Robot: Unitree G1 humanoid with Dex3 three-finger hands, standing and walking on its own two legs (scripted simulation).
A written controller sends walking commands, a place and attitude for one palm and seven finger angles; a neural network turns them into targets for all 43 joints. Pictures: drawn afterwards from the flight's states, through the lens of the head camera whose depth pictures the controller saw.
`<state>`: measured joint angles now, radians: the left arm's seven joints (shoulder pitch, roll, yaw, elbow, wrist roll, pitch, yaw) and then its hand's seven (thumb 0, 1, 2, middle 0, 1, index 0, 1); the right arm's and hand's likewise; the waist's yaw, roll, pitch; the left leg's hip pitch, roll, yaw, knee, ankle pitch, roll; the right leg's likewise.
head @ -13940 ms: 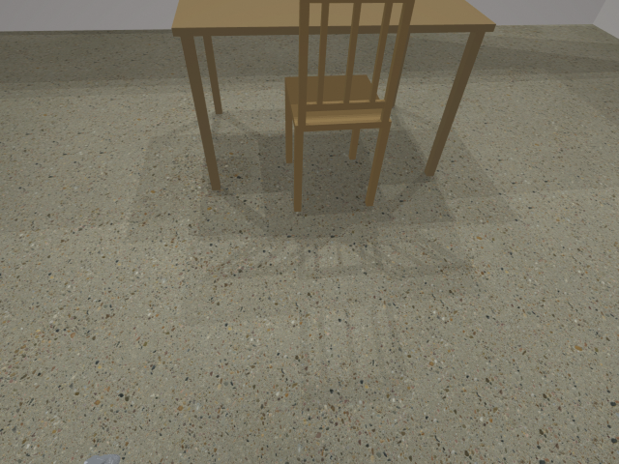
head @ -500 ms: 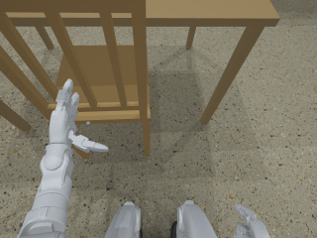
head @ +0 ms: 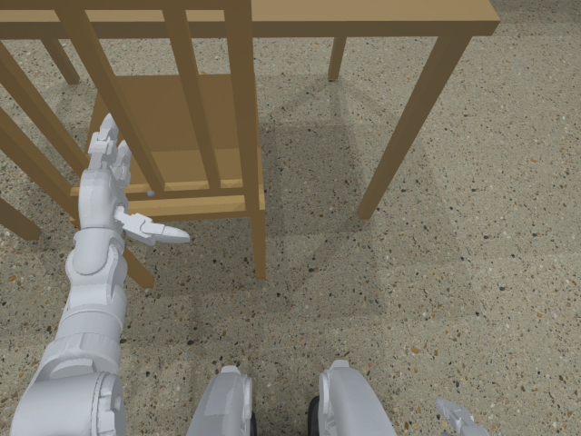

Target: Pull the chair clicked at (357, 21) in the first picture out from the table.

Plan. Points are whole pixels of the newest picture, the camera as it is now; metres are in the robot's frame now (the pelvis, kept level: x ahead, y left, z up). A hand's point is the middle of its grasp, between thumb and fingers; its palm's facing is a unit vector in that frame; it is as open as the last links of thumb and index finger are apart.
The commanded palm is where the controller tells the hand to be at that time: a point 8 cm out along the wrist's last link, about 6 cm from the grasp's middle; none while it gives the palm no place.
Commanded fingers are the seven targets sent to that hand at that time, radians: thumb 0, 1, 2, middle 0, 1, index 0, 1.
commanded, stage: push the fingers through the gap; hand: left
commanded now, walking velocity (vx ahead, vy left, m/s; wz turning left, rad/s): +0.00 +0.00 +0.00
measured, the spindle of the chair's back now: (126, 122) +0.53 +0.23 +0.06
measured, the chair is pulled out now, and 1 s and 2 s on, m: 0.00 0.00 0.00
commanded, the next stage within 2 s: hook a spindle and tug to test in 1.04 s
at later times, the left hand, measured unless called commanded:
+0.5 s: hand (149, 160) +0.49 +0.20 +0.03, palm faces +0.09 -1.00 -0.03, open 16.9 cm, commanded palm +0.46 +0.24 +0.03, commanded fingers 0.00 -0.50 0.30 -0.06 -0.08 -0.06 -0.08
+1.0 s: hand (153, 156) +0.49 +0.20 +0.03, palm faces +0.10 -0.99 -0.03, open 16.9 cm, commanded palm +0.47 +0.23 +0.03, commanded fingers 0.00 -0.50 0.30 -0.06 -0.08 -0.06 -0.08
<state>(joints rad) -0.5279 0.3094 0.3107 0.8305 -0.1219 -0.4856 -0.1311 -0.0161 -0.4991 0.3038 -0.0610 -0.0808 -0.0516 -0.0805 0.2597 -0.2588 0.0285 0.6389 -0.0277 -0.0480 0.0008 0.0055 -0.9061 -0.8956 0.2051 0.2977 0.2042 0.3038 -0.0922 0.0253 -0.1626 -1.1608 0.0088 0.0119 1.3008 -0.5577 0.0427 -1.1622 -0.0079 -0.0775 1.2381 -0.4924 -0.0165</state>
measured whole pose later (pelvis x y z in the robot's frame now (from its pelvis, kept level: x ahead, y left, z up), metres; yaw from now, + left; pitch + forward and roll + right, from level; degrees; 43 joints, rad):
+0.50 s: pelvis +0.00 +0.01 -0.01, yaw -1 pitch +27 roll -4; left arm -0.77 0.43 0.41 1.06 -0.08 -0.50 -0.17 -0.02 -0.50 0.30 -0.06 -0.08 -0.06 -0.08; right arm 0.29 -0.27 0.04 0.64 -0.05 0.01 0.01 0.00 -0.91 -0.90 0.21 0.30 0.20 0.30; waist -0.15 0.03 -0.15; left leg -1.25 0.02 0.01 1.34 -0.56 0.05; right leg -1.24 0.00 -0.08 1.26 -0.49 -0.01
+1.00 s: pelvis +0.00 +0.01 +0.00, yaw -1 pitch +27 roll -4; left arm -0.76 0.41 0.40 1.06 -0.06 -0.51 -0.12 -0.02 -0.50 0.30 -0.06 -0.08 -0.06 -0.08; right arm 0.30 -0.25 0.04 0.64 -0.05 0.06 0.03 0.00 -0.91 -0.90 0.21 0.30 0.20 0.30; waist -0.15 0.03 -0.15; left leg -1.22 0.02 0.01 1.31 -0.56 0.05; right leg -1.21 0.00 -0.08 1.22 -0.48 -0.01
